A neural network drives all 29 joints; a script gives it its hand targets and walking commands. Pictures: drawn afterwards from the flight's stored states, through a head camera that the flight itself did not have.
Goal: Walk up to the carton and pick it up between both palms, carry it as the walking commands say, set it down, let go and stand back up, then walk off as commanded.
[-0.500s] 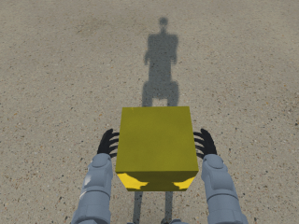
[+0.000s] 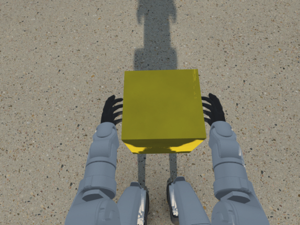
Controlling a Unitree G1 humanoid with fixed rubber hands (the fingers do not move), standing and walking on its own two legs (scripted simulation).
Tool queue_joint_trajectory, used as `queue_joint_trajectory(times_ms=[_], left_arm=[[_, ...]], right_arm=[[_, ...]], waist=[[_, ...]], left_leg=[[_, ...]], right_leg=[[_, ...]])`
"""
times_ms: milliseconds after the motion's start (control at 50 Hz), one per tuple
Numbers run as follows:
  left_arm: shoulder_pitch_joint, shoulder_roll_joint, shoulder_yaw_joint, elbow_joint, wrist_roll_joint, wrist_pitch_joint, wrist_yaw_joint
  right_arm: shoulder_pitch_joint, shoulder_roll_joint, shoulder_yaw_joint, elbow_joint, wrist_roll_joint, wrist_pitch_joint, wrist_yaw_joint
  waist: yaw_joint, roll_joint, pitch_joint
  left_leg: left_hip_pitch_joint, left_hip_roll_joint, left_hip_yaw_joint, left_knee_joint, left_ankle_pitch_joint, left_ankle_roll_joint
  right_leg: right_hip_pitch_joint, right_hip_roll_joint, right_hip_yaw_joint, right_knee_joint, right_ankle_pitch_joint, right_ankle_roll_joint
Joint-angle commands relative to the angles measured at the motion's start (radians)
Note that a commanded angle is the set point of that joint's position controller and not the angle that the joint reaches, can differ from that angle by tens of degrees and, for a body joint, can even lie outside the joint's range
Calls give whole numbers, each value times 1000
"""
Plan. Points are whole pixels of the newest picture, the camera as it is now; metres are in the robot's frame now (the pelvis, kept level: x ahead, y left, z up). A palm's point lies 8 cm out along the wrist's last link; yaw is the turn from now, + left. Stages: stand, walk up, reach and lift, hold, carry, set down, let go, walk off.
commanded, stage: set down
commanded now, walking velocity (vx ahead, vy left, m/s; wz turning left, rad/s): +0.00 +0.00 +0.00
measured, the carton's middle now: (161, 117) +0.43 -0.03 -0.14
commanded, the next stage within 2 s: none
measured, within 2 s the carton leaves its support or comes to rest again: neither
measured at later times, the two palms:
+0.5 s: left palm (118, 123) +0.42 +0.12 -0.15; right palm (208, 122) +0.41 -0.18 -0.15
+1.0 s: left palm (121, 124) +0.44 +0.12 -0.23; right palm (200, 123) +0.43 -0.18 -0.23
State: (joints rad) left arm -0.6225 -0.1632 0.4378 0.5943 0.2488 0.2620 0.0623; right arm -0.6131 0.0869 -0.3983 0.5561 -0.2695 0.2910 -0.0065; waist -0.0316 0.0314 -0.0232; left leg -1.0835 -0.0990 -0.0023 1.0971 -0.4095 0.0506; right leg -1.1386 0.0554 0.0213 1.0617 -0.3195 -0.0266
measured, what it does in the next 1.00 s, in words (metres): lowers itself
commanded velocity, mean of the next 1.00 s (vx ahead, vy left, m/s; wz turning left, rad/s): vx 0.00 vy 0.00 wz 0.00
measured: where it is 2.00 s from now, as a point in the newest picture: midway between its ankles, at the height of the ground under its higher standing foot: (158, 215)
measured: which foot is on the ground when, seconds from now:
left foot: down 0.00-1.00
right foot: down 0.00-1.00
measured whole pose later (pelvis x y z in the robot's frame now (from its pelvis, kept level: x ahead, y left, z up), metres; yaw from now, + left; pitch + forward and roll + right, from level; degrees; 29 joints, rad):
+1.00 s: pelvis -0.03 -0.01 -0.15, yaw +1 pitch +39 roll +1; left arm -0.93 -0.04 0.43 0.69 0.17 0.27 0.10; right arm -0.91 -0.02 -0.40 0.67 -0.16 0.28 -0.06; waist -0.04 0.02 -0.09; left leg -1.80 -0.10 0.03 1.67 -0.55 0.04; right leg -1.85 0.05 -0.02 1.62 -0.44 -0.03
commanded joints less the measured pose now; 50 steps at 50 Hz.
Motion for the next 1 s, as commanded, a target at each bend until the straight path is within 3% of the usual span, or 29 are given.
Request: queue_joint_trajectory(times_ms=[0, 40, 100, 120, 200, 220, 240, 280, 300, 320, 340, 380, 420, 480, 500, 560, 580, 640, 660, 680, 720, 740, 760, 780, 800, 840, 920, 940, 980], left_arm=[[-599, -980, -629, 11, -140, -39, -221], [-606, -972, -641, -15, -141, -47, -209], [-528, -960, -597, 58, -118, -44, -200], [-554, -965, -604, 39, -122, -49, -193], [-558, -907, -605, 41, -124, -71, -188], [-593, -904, -614, -9, -127, -84, -177], [-593, -908, -622, 17, -148, -87, -182], [-634, -888, -623, -17, -158, -92, -177], [-652, -882, -633, -8, -151, -89, -182], [-663, -865, -633, -17, -161, -89, -181], [-688, -857, -637, -11, -161, -83, -179], [-682, -882, -618, -16, -159, -81, -176], [-701, -901, -646, 1, -175, -77, -181], [-756, -834, -604, -25, -160, -72, -180], [-738, -878, -622, 13, -170, -63, -181], [-767, -846, -599, 28, -176, -57, -183], [-804, -849, -613, 11, -185, -58, -182], [-832, -845, -570, 26, -178, -53, -190], [-872, -837, -584, 42, -192, -45, -187], [-869, -861, -590, 19, -199, -53, -188], [-878, -839, -598, 32, -200, -47, -180], [-921, -848, -598, 27, -209, -44, -180], [-833, -847, -566, 87, -169, -40, -162], [-852, -876, -570, 95, -173, -41, -163], [-852, -840, -555, 85, -158, -44, -159], [-907, -844, -578, 55, -181, -48, -156], [-976, -827, -561, 48, -202, -44, -154], [-994, -811, -529, 82, -189, -33, -155], [-999, -859, -547, 91, -196, -28, -145]], right_arm=[[-572, 989, 563, 5, 113, -40, 222], [-485, 970, 526, 79, 108, -44, 230], [-578, 952, 572, -2, 136, -55, 230], [-517, 943, 534, 43, 106, -57, 230], [-521, 935, 533, 39, 133, -74, 214], [-565, 970, 578, 7, 158, -79, 208], [-573, 933, 576, -3, 154, -79, 200], [-628, 962, 627, -32, 173, -79, 185], [-588, 942, 572, 16, 149, -76, 178], [-614, 947, 602, 3, 163, -71, 167], [-617, 930, 575, 8, 154, -73, 160], [-660, 940, 609, 6, 176, -72, 158], [-609, 923, 582, 24, 157, -69, 143], [-675, 964, 613, 36, 187, -51, 140], [-735, 942, 595, -31, 199, -65, 134], [-800, 936, 616, -25, 221, -55, 127], [-755, 934, 587, 7, 195, -52, 121], [-762, 927, 551, 70, 180, -39, 115], [-816, 918, 541, 65, 190, -43, 117], [-767, 911, 527, 74, 166, -42, 116], [-831, 892, 559, 46, 200, -49, 117], [-848, 881, 543, 31, 202, -51, 119], [-870, 892, 540, 44, 206, -55, 124], [-868, 880, 533, 51, 214, -60, 124], [-901, 901, 545, 40, 228, -61, 130], [-873, 874, 515, 71, 197, -54, 125], [-928, 854, 501, 87, 207, -47, 120], [-995, 850, 519, 49, 221, -45, 118], [-978, 823, 502, 81, 209, -48, 124]], waist=[[-28, -32, -869], [-44, 2, -836], [7, -11, -894], [-29, -3, -832], [-39, -5, -896], [29, -19, -931], [-40, -86, -981], [13, -77, -1038], [-38, -55, -974], [-9, -39, -1010], [-39, -41, -1044], [13, -34, -1017], [-39, -32, -1076], [35, -54, -1056], [-15, -35, -1145], [29, -52, -1130], [-26, -53, -1125], [-16, -92, -1059], [-31, -37, -1053], [-69, -75, -1062], [-5, -19, -1120], [-37, -12, -1112], [5, 8, -1130], [-32, 7, -1134], [33, 3, -1105], [-50, -24, -1156], [-46, -44, -1138], [-1, -45, -1108], [-19, 5, -1086]], left_leg=[[193, -34, -99, -108, 175, -45], [195, -27, -116, -100, 266, -62], [133, -40, -93, -52, 235, -59], [85, -43, -108, -46, 247, -61], [27, -38, -100, -6, 257, -59], [6, -57, -84, 21, 262, -57], [-24, -39, -103, 45, 242, -54], [-66, -65, -66, 78, 185, -47], [-111, -64, -72, 80, 190, -51], [-111, -64, -67, 91, 167, -52], [-116, -65, -57, 107, 144, -51], [-146, -75, -56, 135, 173, -52], [-178, -80, -49, 168, 158, -60], [-233, -79, -35, 189, 129, -48], [-190, -84, -37, 211, 148, -48], [-249, -87, -30, 242, 125, -42], [-271, -92, -33, 253, 138, -51], [-333, -86, -37, 270, 94, -45], [-315, -88, -37, 283, 72, -45], [-318, -91, -50, 290, 116, -49], [-304, -97, -29, 315, 129, -55], [-283, -84, -39, 327, 141, -56], [-258, -88, -43, 314, 162, -60], [-277, -87, -42, 343, 172, -64], [-295, -91, -33, 342, 159, -56], [-307, -91, -44, 369, 143, -60], [-326, -88, -37, 401, 122, -59], [-388, -89, -26, 407, 50, -53], [-367, -96, -31, 398, 71, -65]], right_leg=[[446, 70, 40, -11, 196, 1], [354, 65, 37, 18, 250, -4], [338, 68, 49, 43, 231, 4], [304, 67, 50, 61, 258, 1], [289, 71, 52, 90, 290, 19], [286, 81, 61, 107, 296, 20], [342, 70, 58, 129, 318, 26], [355, 81, 59, 151, 285, 38], [331, 77, 68, 149, 312, 32], [355, 69, 76, 162, 288, 34], [328, 78, 55, 176, 257, 40], [308, 80, 82, 206, 278, 33], [335, 80, 71, 216, 291, 29], [314, 79, 77, 249, 264, 41], [305, 86, 55, 274, 271, 46], [294, 85, 61, 303, 239, 47], [266, 87, 49, 308, 272, 48], [227, 88, 53, 312, 218, 48], [197, 95, 52, 330, 185, 39], [167, 88, 32, 340, 214, 45], [154, 98, 33, 369, 214, 37], [105, 93, 32, 387, 210, 35], [64, 105, 14, 406, 208, 38], [81, 94, 23, 403, 231, 37], [43, 102, 29, 411, 214, 37], [36, 100, 10, 435, 205, 42], [10, 105, 5, 456, 167, 40], [17, 99, 21, 453, 112, 41], [-39, 105, 3, 481, 128, 26]])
